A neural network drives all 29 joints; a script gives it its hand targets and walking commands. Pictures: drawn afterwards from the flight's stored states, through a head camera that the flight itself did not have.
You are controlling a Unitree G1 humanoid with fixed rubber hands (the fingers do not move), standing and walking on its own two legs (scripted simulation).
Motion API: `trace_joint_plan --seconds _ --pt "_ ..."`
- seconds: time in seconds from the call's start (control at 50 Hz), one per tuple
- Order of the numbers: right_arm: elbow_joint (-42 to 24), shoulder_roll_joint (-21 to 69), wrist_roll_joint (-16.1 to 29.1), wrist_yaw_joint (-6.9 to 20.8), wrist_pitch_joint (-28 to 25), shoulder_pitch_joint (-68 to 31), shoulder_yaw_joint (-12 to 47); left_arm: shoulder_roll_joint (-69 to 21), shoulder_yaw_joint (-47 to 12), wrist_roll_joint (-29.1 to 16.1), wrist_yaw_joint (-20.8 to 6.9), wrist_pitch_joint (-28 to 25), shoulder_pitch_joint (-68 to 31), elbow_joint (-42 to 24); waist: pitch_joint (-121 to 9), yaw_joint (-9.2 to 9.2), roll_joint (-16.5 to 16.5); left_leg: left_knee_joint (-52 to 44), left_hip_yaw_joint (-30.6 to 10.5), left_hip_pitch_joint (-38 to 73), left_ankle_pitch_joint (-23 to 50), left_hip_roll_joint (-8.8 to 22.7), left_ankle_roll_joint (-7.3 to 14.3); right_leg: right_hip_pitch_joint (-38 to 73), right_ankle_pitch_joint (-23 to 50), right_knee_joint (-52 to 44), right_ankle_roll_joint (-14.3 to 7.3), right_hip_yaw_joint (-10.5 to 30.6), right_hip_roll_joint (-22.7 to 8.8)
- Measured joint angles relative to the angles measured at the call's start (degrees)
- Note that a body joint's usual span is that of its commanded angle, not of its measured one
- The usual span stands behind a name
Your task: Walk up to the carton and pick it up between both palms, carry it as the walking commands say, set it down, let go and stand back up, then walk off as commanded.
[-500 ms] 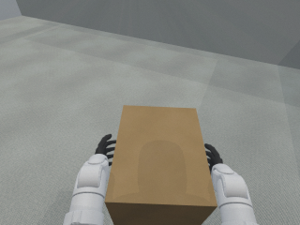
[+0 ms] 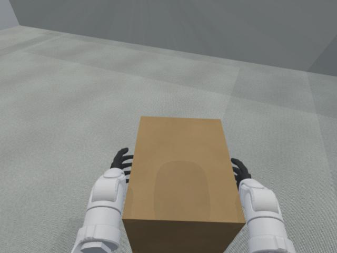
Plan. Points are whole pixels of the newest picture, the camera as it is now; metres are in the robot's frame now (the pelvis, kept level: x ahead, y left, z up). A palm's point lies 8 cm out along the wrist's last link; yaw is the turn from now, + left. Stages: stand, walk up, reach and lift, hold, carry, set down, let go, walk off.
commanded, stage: reach and lift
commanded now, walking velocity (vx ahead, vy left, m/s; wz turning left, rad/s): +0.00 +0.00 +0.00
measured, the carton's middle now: (178, 187) +0.32 -0.01 -0.02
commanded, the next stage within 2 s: hold in 0.38 s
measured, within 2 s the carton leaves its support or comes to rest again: neither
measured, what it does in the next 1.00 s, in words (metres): stands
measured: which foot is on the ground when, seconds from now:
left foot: down 0.00-1.00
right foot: down 0.00-1.00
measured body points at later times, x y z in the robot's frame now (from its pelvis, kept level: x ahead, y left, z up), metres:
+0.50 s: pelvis +0.02 -0.01 +0.01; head -0.03 +0.00 +0.45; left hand +0.29 +0.16 +0.03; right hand +0.29 -0.16 +0.03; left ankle +0.05 +0.10 -0.73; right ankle +0.03 -0.14 -0.73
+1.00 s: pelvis +0.00 -0.01 +0.00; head -0.04 +0.01 +0.45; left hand +0.29 +0.15 +0.03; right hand +0.28 -0.17 +0.02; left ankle +0.05 +0.10 -0.73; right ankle +0.03 -0.14 -0.73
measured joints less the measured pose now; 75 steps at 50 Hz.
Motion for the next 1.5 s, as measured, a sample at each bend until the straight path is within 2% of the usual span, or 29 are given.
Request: trace_joint_plan --seconds 0.18,0.46,0.58,0.82,0.98,1.24,1.32,1.38,1.44,1.5 --pt "-6.0 1.04 0.9 -1.13 1.22 7.22 3.38 0.22 -2.75 -1.36 -0.65 1.12 7.3 -5.71 -1.58 1.18 -0.87 -2.64 -0.71 2.65 -0.08 0.49 -0.58 3.08 0.24 -3.38 -0.66 -0.58 0.38" --pt "-15.05 3.48 1.92 -2.55 2.36 14.87 5.1 0.05 -4.85 -2.86 -1.68 1.87 15.67 -14.83 -1.3 1.07 -1.25 -4.66 -2.05 4.79 0.43 0.49 -0.87 6.12 0.97 -6.53 -0.96 -1.81 0.32" --pt "-15.63 3.29 2.04 -2.46 2.75 14.93 5.07 -0.04 -5.26 -2.47 -1.73 2.0 15.81 -15.28 -0.6 0.08 -0.88 -3.71 -2.08 4.53 0.29 0.38 -0.72 5.88 0.77 -5.56 -0.88 -1.87 0.27" --pt "-14.24 2.65 2.19 -2.36 2.24 12.94 4.4 0.08 -5.22 -2.21 -1.37 1.71 13.2 -13.5 0.16 -0.05 -1.41 -2.39 -1.38 3.18 0.48 0.48 -0.65 3.98 0.83 -3.54 -0.73 -1.17 0.43" --pt "-11.31 2.38 1.83 -2.06 1.57 10.53 2.87 -0.3 -3.79 -1.32 -1.53 1.28 9.77 -9.79 1.06 0.52 -1.35 -1.15 -1.16 2.26 0.29 0.43 -0.58 2.93 0.6 -2.11 -0.67 -0.96 0.45" --pt "-11.36 2.97 1.41 -1.96 1.66 11.13 2.83 -0.17 -3.75 -1.48 -1.6 1.73 10.56 -10.31 -0.22 0.57 -1.11 -2.06 -1.19 3.26 0.2 0.31 -0.51 3.97 0.52 -3.1 -0.59 -0.92 0.3" --pt "-12.69 2.56 1.58 -2.15 3.01 11.19 3.62 0.51 -4.79 -1.17 -1.96 3.6 9.72 -11.33 -3.82 0.42 -1.22 2.84 -1.45 -2.36 -1.85 -0.16 -0.45 -2.05 -3.4 3.3 -1.31 -1.75 -0.07" --pt "-16.83 0.88 3.18 -2.44 5.02 12.42 4.26 -0.99 -5.41 -1.1 -1.56 4.65 9.71 -13.49 -6.83 -0.02 0.72 9.91 -2.64 -7.63 -6.79 0.4 -0.52 -4.33 -4.09 5.03 -0.97 -3.97 0.29" --pt "-20.18 -0.78 5.04 -2.56 8.07 13.45 4.22 -2.26 -6.69 -1.36 -0.34 6.55 10.36 -15.45 -9.74 -0.68 1.33 17.1 -0.21 -12.9 -10.37 2.19 -1.74 -4.41 -5.41 4.37 -0.78 -6.88 -0.32" --pt "-23.19 -0.67 6.63 -3.62 12.46 12.8 4.66 -1.64 -7.74 -3.08 1.19 11.08 12.13 -20.85 -11.44 -0.46 0.35 10.02 1.6 -12.12 -7.44 3.31 -1.43 -3.93 -6.46 4.08 0.25 -7.03 -1.78"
